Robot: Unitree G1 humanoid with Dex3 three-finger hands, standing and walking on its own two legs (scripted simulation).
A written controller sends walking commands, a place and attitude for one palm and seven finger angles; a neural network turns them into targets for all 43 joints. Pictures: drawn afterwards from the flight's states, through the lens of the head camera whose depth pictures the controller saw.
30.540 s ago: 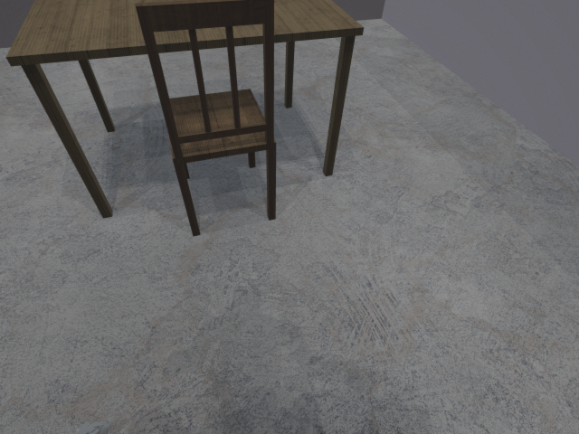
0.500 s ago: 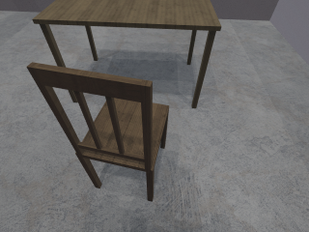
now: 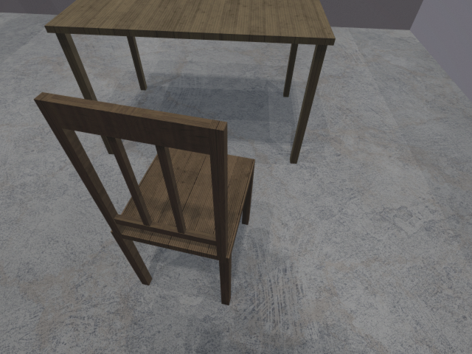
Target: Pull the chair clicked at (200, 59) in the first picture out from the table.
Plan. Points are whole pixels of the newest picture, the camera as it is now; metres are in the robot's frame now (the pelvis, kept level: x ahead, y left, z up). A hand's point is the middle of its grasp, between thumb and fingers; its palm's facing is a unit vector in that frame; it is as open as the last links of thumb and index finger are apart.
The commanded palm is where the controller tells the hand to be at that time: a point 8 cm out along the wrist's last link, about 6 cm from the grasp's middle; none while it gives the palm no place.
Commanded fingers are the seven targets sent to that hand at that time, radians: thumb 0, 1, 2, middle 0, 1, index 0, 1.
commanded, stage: look to check the result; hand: left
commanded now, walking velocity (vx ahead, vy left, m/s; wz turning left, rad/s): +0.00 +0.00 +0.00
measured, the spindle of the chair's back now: (133, 186) +0.49 +0.29 -0.07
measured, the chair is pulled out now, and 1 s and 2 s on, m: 0.59 0.59 0.59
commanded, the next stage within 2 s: stand and wait in 0.58 s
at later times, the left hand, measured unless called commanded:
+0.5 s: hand out of the picture +0.00 +0.16 -0.17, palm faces +0.06 -0.98 -0.17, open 7.4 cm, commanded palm none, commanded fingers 0.00 0.90 0.90 -0.20 -0.30 -0.20 -0.30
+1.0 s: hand out of the picture +0.00 +0.16 -0.17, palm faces +0.06 -0.98 -0.17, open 7.4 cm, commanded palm none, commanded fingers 0.00 0.90 0.90 -0.20 -0.30 -0.20 -0.30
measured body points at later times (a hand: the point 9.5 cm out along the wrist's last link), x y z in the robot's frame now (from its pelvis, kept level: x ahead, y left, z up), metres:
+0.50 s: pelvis +0.01 +0.00 +0.00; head +0.02 -0.01 +0.45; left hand +0.00 +0.21 -0.16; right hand -0.02 -0.20 -0.16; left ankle +0.02 +0.15 -0.74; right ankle +0.03 -0.11 -0.74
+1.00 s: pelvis +0.01 -0.01 +0.00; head +0.02 -0.01 +0.45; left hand +0.00 +0.21 -0.16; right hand -0.02 -0.20 -0.16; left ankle +0.02 +0.15 -0.74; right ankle +0.03 -0.11 -0.74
